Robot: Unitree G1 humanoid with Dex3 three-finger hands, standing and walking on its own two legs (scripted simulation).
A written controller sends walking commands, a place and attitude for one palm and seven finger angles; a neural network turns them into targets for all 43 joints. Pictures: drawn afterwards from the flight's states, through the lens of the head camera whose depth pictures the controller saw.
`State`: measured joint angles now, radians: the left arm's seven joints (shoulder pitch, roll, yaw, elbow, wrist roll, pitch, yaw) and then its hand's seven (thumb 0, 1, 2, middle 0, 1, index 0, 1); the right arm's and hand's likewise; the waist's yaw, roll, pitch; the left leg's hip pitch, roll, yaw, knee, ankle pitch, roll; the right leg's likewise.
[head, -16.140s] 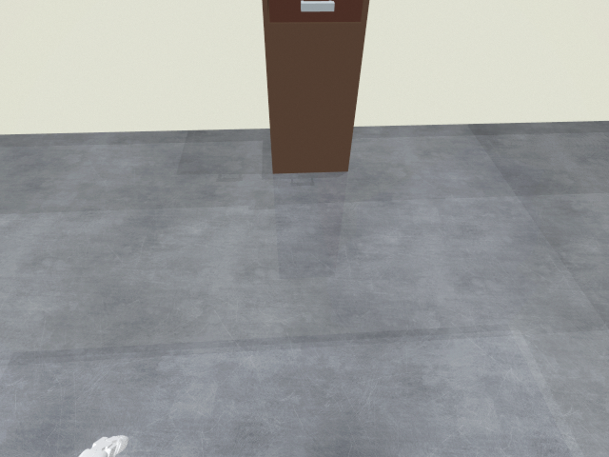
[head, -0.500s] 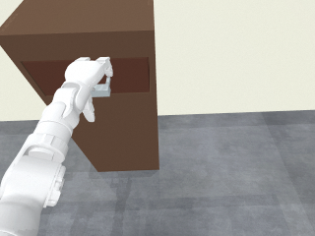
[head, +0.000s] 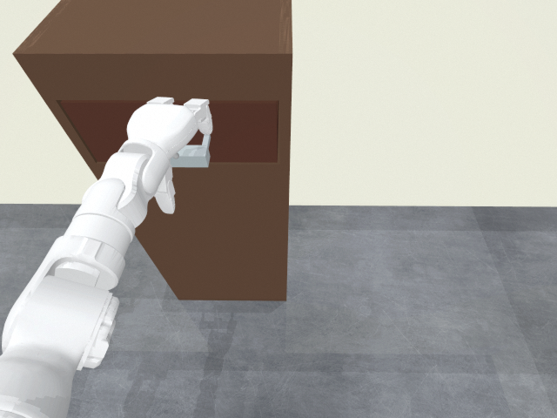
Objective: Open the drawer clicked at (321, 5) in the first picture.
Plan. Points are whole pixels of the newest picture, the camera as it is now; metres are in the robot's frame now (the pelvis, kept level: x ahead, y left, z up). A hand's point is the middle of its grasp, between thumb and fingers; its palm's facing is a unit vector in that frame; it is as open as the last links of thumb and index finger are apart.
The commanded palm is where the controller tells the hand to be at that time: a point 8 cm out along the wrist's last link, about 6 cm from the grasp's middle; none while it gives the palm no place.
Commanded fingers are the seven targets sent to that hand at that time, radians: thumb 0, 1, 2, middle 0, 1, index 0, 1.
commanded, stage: move the hooked fingers above the handle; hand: left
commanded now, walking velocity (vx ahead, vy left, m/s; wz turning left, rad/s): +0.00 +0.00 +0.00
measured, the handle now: (175, 147) +0.55 +0.18 +0.05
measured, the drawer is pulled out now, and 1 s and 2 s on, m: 0.00 0.00 0.00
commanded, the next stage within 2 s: lift the fingers back up to retry in 1.22 s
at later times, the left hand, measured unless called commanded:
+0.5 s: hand (162, 156) +0.47 +0.17 +0.11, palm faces -0.04 -0.02 -1.00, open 13.8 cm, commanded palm +0.47 +0.20 +0.17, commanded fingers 0.00 -0.50 0.30 -0.30 -1.20 -0.30 -1.20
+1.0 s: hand (179, 146) +0.50 +0.15 +0.10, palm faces +0.00 -0.06 -1.00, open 13.8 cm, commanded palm +0.48 +0.20 +0.17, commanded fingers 0.00 -0.50 0.30 -0.30 -1.20 -0.30 -1.20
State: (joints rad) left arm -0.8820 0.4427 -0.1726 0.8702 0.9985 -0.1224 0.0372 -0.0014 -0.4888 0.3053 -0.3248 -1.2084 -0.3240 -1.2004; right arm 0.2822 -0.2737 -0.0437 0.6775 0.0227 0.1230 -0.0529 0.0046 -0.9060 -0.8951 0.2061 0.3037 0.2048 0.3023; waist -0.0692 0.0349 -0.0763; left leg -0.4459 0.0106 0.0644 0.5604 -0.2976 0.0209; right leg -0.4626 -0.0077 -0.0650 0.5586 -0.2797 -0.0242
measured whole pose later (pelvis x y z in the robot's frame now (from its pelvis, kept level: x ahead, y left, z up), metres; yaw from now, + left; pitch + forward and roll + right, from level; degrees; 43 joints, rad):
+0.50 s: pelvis +0.00 +0.00 +0.00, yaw +0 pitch +10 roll +0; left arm -0.84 0.49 -0.12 0.86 1.01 -0.14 0.06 0.00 -0.49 0.31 -0.32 -1.21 -0.33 -1.20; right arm 0.33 -0.27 -0.05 0.70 0.02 0.13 -0.06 0.01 -0.91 -0.90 0.21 0.30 0.20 0.30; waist -0.07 0.04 -0.07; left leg -0.44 0.02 0.07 0.56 -0.30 0.02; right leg -0.46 0.00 -0.06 0.56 -0.27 -0.03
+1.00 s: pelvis +0.00 +0.01 +0.00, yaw -2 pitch +13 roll +0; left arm -0.90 0.45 -0.06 0.94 1.05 -0.13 0.14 0.00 -0.49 0.31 -0.39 -1.22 -0.32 -1.20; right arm 0.33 -0.26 -0.03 0.69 0.01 0.12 -0.05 0.00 -0.91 -0.90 0.21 0.30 0.20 0.30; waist -0.10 0.05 -0.09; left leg -0.51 0.02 0.09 0.59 -0.32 0.03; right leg -0.53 0.00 -0.04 0.58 -0.28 -0.02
